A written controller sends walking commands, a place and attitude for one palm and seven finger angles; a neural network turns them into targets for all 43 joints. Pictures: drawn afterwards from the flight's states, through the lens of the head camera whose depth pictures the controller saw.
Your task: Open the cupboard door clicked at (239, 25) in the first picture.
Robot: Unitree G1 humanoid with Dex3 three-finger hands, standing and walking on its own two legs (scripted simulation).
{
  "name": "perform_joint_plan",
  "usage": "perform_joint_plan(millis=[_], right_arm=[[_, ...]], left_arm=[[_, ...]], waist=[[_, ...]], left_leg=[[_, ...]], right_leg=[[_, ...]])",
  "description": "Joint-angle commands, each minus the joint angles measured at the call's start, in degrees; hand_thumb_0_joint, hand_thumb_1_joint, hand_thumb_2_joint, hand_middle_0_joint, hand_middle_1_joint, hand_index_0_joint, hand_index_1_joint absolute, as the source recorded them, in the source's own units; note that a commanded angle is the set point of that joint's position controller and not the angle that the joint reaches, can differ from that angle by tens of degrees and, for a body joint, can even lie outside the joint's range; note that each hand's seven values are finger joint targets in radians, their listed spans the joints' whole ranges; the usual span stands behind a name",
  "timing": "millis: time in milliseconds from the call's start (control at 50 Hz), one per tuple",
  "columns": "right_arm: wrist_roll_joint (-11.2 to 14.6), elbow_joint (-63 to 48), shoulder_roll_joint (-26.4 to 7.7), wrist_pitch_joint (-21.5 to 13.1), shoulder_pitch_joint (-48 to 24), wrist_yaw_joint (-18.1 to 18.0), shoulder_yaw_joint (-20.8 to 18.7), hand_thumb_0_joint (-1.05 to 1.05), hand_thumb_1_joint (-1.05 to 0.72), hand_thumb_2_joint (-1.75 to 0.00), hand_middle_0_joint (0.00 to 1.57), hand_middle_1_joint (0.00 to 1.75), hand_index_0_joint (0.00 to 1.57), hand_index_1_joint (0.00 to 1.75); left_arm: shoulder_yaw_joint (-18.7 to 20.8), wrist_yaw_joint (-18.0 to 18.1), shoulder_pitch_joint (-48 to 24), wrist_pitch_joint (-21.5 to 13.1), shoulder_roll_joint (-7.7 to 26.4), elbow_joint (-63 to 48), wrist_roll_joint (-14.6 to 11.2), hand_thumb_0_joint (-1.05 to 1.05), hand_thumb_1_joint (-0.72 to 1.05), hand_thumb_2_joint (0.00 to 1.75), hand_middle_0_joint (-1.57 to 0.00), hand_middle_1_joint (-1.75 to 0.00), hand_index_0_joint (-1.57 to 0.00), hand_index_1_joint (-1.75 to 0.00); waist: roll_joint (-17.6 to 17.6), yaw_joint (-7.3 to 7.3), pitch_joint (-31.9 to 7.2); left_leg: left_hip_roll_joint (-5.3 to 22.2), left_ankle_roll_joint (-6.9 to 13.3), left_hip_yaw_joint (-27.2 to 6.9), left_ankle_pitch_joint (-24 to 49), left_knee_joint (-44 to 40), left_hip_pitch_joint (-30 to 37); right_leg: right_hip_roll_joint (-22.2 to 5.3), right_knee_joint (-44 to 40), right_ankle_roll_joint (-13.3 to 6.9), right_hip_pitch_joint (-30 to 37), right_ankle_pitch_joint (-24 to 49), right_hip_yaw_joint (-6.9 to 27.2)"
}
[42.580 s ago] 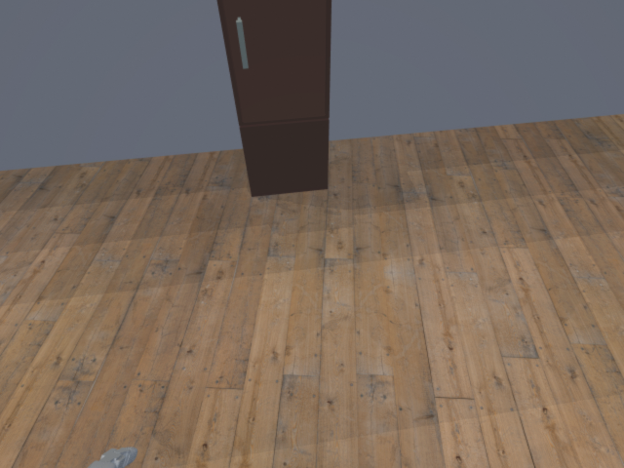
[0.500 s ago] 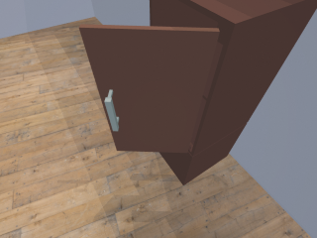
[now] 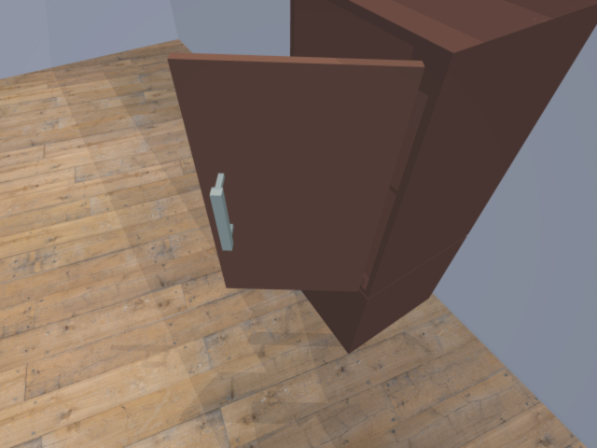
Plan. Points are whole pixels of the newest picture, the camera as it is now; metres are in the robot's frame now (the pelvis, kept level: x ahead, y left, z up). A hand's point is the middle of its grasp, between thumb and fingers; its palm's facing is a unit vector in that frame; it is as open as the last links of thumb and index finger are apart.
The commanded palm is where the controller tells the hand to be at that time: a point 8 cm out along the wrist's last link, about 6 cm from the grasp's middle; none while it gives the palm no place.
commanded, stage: come to a stop and stand still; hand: left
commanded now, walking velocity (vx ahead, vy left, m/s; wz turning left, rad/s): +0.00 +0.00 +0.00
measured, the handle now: (224, 213) +0.50 +0.17 -0.03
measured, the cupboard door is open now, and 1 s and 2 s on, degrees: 56 56 56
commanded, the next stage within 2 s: look again from close up in 0.18 s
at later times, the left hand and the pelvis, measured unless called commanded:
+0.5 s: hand out of the picture -0.03 +0.15 -0.18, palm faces +0.02 -0.99 -0.16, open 7.4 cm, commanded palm none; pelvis -0.01 -0.01 +0.00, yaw +0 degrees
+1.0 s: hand out of the picture +0.12 +0.19 -0.08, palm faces +0.27 -0.94 -0.23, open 7.4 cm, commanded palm +0.08 +0.21 -0.06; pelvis -0.01 -0.02 +0.00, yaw +4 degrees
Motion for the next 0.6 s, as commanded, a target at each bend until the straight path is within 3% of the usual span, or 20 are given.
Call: perform_joint_plan(millis=[0,80,260,360,500,580], right_arm=[[0.36,-0.95,-6.15,-0.50,4.16,-0.33,-1.06,0.00,-0.90,-0.90,0.20,0.30,0.20,0.30],[0.39,-0.54,-6.09,-0.62,4.04,-0.23,-1.03,0.00,-0.90,-0.90,0.20,0.30,0.20,0.30],[0.51,0.47,-5.71,-0.82,4.15,-0.12,-1.01,0.00,-0.90,-0.90,0.20,0.30,0.20,0.30],[0.49,0.79,-5.52,-0.82,4.57,-0.17,-1.11,0.00,-0.90,-0.90,0.20,0.30,0.20,0.30],[0.60,1.06,-5.15,-1.01,4.62,-0.23,-1.16,0.00,-0.90,-0.90,0.20,0.30,0.20,0.30],[0.53,1.21,-5.27,-1.09,4.46,-0.11,-1.26,0.00,-0.90,-0.90,0.20,0.30,0.20,0.30]], left_arm=[[0.69,0.00,4.65,-0.35,4.88,-1.24,-0.09,0.00,0.90,0.90,-0.20,-0.30,-0.20,-0.30],[0.60,-0.17,4.81,-0.41,4.65,-0.76,-0.08,0.00,0.90,0.90,-0.20,-0.30,-0.20,-0.30],[0.33,-0.25,5.87,-0.70,4.26,0.28,0.04,0.00,0.90,0.90,-0.20,-0.30,-0.20,-0.30],[0.28,-0.22,5.95,-0.68,3.87,0.62,0.06,0.00,0.90,0.90,-0.20,-0.30,-0.20,-0.30],[0.38,-0.19,5.88,-0.87,4.00,0.75,0.17,0.00,0.90,0.90,-0.20,-0.30,-0.20,-0.30],[0.44,-0.24,5.50,-1.00,4.24,0.73,0.07,0.00,0.90,0.90,-0.20,-0.30,-0.20,-0.30]], waist=[[0.11,-0.11,1.36],[-0.09,-0.26,1.67],[0.57,-0.24,1.43],[0.35,-0.42,2.13],[-0.78,-0.11,1.18],[-1.10,-0.19,1.28]], left_leg=[[13.22,-5.73,-12.78,21.68,-5.82,-1.02],[13.26,-5.41,-13.35,16.95,-7.21,-1.33],[13.32,-5.15,-13.23,14.13,-8.24,-0.96],[13.68,-5.42,-13.73,13.08,-9.20,-1.16],[13.64,-4.87,-13.20,16.90,-8.09,-0.84],[13.46,-4.84,-13.38,14.51,-8.56,-1.25]], right_leg=[[-3.25,-2.82,-3.66,-1.38,8.19,4.07],[-3.39,-3.49,-3.65,-1.89,7.44,4.22],[-3.67,-4.69,-3.48,-2.08,7.71,4.31],[-3.49,-4.57,-3.47,-2.78,7.39,4.25],[-3.75,-5.21,-3.41,-1.70,9.00,4.31],[-4.00,-5.53,-3.61,-1.65,8.69,4.61]])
